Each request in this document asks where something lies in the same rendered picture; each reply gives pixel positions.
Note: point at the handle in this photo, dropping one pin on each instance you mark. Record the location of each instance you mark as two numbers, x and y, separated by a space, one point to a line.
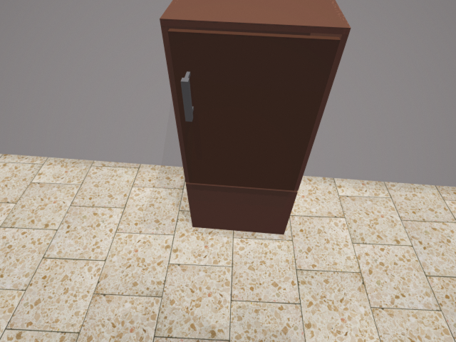
186 96

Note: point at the cupboard door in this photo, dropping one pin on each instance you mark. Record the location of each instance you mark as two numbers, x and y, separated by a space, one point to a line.
256 97

